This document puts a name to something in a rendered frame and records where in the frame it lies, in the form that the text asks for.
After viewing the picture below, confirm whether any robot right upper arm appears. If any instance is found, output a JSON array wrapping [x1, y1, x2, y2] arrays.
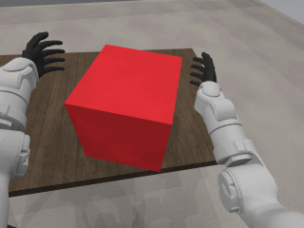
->
[[218, 163, 304, 228]]

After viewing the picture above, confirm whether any table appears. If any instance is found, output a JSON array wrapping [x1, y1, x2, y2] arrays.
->
[[0, 48, 219, 228]]

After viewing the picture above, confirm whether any robot left hand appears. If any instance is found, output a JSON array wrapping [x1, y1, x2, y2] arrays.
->
[[22, 31, 65, 78]]

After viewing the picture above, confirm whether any robot right forearm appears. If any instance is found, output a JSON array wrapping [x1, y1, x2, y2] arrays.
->
[[194, 81, 279, 199]]

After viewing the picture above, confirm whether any robot right hand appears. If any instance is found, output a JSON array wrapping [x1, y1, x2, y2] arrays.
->
[[189, 52, 217, 86]]

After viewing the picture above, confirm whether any carton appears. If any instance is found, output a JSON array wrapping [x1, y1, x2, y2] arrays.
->
[[64, 44, 182, 172]]

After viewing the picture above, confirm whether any robot left forearm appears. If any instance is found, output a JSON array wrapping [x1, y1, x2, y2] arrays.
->
[[0, 57, 39, 133]]

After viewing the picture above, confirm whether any robot left upper arm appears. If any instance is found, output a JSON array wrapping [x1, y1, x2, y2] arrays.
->
[[0, 128, 30, 228]]

